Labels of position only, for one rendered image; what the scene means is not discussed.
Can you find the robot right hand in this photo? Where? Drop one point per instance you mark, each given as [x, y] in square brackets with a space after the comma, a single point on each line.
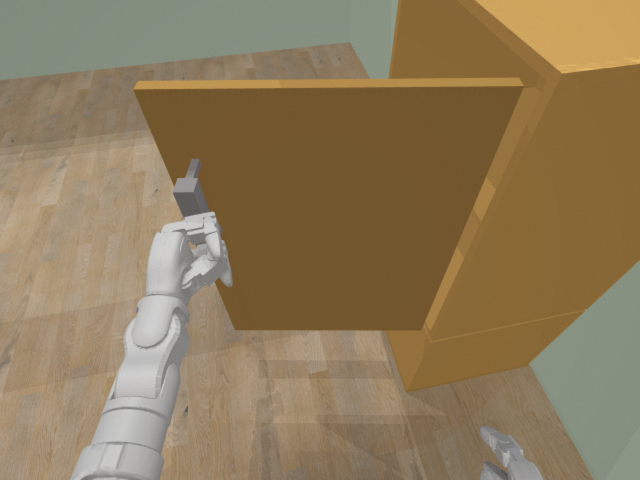
[510, 455]

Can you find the cupboard door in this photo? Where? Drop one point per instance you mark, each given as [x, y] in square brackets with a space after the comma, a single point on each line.
[342, 201]

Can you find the robot left hand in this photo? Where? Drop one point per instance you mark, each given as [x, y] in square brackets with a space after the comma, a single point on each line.
[170, 258]

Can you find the left robot forearm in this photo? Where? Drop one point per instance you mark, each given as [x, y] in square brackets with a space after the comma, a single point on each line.
[129, 438]

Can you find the handle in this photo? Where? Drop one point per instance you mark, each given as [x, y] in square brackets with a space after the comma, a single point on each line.
[189, 195]

